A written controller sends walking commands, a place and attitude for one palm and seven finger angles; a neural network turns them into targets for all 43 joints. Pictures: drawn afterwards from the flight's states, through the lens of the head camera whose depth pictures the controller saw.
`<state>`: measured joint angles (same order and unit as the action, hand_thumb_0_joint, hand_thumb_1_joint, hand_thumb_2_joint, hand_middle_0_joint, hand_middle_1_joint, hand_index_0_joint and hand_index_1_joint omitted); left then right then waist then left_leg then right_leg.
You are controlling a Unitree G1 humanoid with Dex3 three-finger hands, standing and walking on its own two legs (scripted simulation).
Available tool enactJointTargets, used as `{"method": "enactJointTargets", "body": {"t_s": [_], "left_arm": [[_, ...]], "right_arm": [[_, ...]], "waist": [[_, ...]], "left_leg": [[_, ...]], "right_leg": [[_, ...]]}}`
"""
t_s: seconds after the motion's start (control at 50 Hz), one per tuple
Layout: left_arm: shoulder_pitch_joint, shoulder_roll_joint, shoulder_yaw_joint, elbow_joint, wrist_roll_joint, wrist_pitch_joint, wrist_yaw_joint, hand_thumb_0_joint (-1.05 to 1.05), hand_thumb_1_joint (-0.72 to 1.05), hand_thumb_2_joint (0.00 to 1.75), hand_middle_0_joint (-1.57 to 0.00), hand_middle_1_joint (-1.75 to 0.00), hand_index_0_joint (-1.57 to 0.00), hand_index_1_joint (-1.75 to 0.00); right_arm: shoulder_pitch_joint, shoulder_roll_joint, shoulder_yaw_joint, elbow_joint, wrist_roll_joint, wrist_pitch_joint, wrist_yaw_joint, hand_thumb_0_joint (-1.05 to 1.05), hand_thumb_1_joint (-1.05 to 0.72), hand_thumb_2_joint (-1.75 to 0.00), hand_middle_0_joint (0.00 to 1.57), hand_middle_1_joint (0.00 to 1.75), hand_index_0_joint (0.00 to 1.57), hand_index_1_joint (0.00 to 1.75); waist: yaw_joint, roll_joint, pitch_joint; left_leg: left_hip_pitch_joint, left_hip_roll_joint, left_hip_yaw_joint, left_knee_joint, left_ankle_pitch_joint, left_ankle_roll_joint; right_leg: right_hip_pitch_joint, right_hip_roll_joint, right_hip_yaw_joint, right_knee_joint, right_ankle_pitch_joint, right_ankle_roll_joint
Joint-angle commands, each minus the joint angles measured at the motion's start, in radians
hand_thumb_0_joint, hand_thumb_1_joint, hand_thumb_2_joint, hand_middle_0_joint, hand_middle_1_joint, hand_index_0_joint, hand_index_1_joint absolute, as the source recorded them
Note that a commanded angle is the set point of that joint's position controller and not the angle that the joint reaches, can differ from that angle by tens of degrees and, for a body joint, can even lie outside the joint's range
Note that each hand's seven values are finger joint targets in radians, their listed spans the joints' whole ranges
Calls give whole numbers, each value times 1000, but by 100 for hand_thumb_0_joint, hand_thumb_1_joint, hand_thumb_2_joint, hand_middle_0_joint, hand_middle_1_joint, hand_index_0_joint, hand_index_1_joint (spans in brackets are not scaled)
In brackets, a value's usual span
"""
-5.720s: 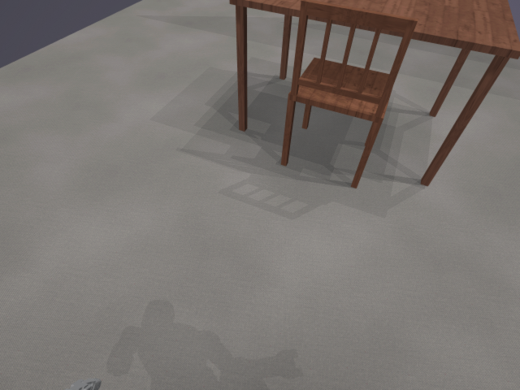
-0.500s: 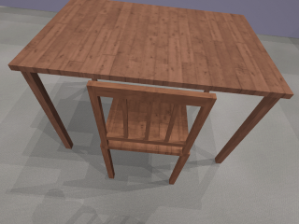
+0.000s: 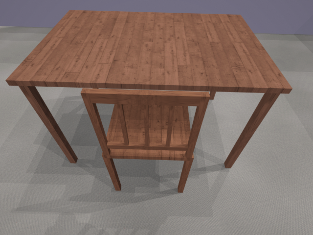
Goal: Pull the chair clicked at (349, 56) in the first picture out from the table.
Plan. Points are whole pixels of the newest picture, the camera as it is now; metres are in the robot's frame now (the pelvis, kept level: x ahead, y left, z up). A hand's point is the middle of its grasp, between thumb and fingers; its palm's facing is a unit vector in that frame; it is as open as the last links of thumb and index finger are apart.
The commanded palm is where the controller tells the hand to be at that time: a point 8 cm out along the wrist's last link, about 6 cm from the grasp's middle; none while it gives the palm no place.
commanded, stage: come to a stop and stand still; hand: left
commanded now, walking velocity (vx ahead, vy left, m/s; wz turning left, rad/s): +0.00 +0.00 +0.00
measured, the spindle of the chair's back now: (146, 126) +0.52 +0.07 -0.11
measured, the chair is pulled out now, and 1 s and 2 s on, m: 0.00 0.00 0.00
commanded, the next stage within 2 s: look again from close up in 0.74 s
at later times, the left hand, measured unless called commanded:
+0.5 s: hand out of the picture -0.01 +0.14 -0.18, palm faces +0.06 -0.99 -0.16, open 7.4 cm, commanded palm none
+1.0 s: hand out of the picture +0.02 +0.16 -0.18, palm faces +0.01 -0.98 -0.19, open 7.4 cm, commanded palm none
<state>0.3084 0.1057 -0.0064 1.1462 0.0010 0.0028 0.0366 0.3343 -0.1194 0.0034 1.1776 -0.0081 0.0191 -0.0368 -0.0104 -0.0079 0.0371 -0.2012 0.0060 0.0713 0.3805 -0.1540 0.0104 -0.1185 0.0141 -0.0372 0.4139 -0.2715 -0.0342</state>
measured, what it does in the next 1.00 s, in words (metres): stands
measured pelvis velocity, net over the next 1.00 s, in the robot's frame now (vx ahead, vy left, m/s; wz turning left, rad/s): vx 0.04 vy -0.01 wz -0.01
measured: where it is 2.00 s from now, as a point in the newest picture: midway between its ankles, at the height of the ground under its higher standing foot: outside the picture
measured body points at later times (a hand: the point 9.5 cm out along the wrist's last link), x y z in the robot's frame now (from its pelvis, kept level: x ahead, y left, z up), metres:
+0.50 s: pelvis +0.02 -0.01 +0.00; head +0.03 -0.01 +0.45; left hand -0.01 +0.19 -0.16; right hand +0.01 -0.22 -0.17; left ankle +0.03 +0.11 -0.74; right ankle -0.03 -0.09 -0.74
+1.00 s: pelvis +0.04 -0.01 -0.01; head +0.06 -0.01 +0.44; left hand +0.02 +0.21 -0.17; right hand +0.06 -0.23 -0.17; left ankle +0.03 +0.11 -0.74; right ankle -0.03 -0.09 -0.74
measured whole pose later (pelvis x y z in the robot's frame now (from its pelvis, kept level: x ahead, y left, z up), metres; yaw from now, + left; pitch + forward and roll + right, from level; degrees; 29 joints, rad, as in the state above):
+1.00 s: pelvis +0.04 -0.01 -0.01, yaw +0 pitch +0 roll -1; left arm 0.34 0.12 -0.01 1.08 0.01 -0.04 0.05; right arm 0.26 -0.17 0.00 1.06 -0.01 -0.01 -0.03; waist -0.01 0.02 0.03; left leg -0.26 0.04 0.03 0.57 -0.31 0.00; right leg -0.12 0.05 -0.04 0.48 -0.36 -0.05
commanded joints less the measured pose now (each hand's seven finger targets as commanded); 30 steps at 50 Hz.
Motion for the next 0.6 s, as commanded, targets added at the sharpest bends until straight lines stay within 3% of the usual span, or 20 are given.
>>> {"method": "enactJointTargets", "body": {"t_s": [0.0,0.04,0.22,0.58], "left_arm": [[78,88,20,-14,4,-13,9,0,90,90,-20,-30,-20,-30],[86,82,19,-12,2,-16,9,0,90,90,-20,-30,-20,-30],[106,66,17,-4,3,-20,13,0,90,90,-20,-30,-20,-30],[114,88,17,-5,6,-25,15,0,90,90,-20,-30,-20,-30]], "right_arm": [[47,-73,-11,-29,0,-20,-4,0,-90,-90,20,30,20,30],[54,-70,-10,-26,0,-24,-6,0,-90,-90,20,30,20,30],[45,-61,-10,-27,2,-28,-11,0,-90,-90,20,30,20,30],[-10,-86,-6,-39,3,-31,-14,0,-90,-90,20,30,20,30]], "waist": [[3,-2,83],[5,7,56],[8,3,59],[11,-2,32]], "left_leg": [[32,85,-116,-61,-34,7],[43,88,-118,-54,-2,8],[56,96,-112,-38,52,8],[91,100,-100,-17,152,8]], "right_leg": [[-149,-118,132,-140,-33,-8],[-130,-116,129,-131,3,-8],[-119,-115,124,-129,74,-5],[-56,-124,113,-106,282,6]]}}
